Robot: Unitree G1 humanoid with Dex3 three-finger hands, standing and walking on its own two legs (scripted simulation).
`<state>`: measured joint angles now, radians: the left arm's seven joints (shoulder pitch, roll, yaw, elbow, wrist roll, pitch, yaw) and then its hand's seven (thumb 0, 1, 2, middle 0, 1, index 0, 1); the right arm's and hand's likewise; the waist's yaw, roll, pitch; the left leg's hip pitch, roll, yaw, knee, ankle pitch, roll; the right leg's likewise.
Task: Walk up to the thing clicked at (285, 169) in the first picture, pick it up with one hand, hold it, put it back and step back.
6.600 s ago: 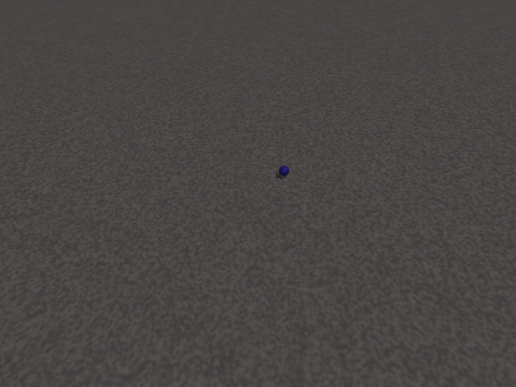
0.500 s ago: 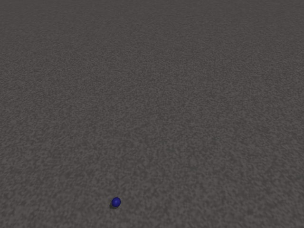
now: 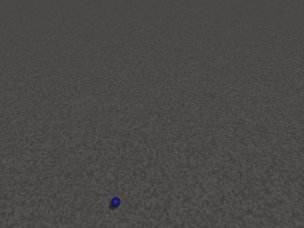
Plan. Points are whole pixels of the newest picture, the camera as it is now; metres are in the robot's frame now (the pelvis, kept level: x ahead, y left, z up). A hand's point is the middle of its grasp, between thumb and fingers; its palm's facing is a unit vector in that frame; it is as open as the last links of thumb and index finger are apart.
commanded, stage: stand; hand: left
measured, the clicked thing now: (115, 202) +0.45 +0.27 -0.75
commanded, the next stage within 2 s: none
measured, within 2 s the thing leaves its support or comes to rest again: neither
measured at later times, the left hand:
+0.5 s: hand out of the picture +0.08 +0.26 -0.16, palm faces -0.03 -0.94 -0.34, open 7.4 cm
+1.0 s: hand out of the picture +0.08 +0.26 -0.16, palm faces -0.03 -0.94 -0.35, open 7.4 cm
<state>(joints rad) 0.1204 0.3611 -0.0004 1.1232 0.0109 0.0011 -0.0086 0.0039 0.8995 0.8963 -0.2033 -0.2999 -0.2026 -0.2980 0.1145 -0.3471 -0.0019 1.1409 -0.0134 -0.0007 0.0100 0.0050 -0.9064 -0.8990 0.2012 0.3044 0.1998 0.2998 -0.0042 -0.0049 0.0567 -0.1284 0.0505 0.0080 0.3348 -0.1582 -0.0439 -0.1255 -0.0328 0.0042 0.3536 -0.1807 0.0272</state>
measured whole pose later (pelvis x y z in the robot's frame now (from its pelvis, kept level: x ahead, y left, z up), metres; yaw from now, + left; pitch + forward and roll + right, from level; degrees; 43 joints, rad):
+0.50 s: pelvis +0.01 +0.00 +0.00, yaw +0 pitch -2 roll +0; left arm 0.11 0.36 -0.01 1.11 0.01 0.00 -0.01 0.00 0.90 0.90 -0.20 -0.30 -0.20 -0.30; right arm 0.11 -0.35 0.00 1.13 -0.01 0.00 0.01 0.00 -0.91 -0.90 0.20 0.30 0.20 0.30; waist 0.00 -0.01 0.05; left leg -0.12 0.05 0.01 0.34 -0.17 -0.04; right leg -0.12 -0.03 0.00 0.35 -0.19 0.03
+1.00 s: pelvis +0.01 +0.00 +0.00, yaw +0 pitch -3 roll +0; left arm 0.12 0.36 0.00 1.11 0.01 0.00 0.00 0.00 0.90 0.90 -0.20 -0.30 -0.20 -0.30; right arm 0.11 -0.35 0.00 1.12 -0.01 0.00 0.01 0.00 -0.91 -0.90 0.20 0.30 0.20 0.30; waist 0.00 0.00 0.05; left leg -0.12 0.05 0.01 0.34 -0.17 -0.04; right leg -0.11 -0.03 0.00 0.35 -0.19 0.03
